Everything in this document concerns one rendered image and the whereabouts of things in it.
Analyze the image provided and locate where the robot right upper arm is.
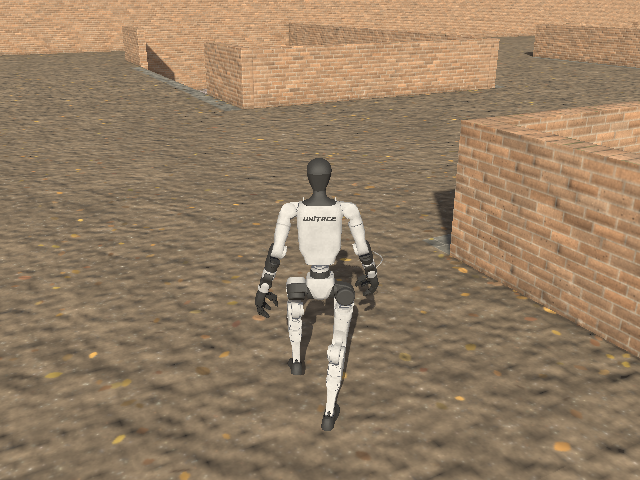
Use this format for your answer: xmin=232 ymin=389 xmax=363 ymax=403
xmin=340 ymin=201 xmax=369 ymax=256

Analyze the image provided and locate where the left robot forearm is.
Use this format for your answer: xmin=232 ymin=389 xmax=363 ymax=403
xmin=258 ymin=243 xmax=280 ymax=293

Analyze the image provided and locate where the robot left upper arm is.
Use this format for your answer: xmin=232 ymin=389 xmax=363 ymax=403
xmin=271 ymin=202 xmax=299 ymax=259

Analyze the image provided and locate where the left robot hand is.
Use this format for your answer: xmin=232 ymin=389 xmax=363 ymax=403
xmin=255 ymin=290 xmax=278 ymax=318

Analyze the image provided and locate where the right robot forearm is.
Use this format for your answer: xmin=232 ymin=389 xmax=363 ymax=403
xmin=359 ymin=240 xmax=377 ymax=278

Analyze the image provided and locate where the humanoid robot torso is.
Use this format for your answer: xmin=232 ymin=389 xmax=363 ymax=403
xmin=296 ymin=197 xmax=343 ymax=300

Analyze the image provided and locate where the right robot hand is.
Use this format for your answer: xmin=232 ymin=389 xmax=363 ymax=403
xmin=355 ymin=273 xmax=379 ymax=296

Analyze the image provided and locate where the right robot thigh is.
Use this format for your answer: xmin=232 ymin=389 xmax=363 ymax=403
xmin=327 ymin=280 xmax=355 ymax=364

